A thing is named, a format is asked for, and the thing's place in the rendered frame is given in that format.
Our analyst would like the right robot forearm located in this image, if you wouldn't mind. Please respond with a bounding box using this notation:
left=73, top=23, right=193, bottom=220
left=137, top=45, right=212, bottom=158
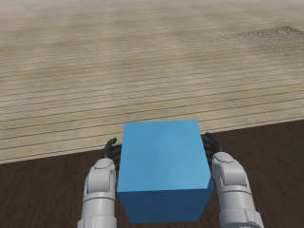
left=212, top=152, right=264, bottom=228

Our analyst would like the robot right hand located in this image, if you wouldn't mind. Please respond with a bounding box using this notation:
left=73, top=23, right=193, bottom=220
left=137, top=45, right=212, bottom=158
left=201, top=132, right=224, bottom=166

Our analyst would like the robot left hand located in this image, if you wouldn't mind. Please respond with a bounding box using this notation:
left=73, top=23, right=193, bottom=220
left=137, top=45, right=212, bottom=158
left=101, top=138, right=123, bottom=171

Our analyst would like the left robot forearm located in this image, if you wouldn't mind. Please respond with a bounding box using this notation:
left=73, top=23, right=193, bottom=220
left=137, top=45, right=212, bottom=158
left=76, top=158, right=117, bottom=228

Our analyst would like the carton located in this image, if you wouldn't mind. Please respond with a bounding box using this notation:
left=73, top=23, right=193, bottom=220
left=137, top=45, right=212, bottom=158
left=117, top=120, right=215, bottom=224

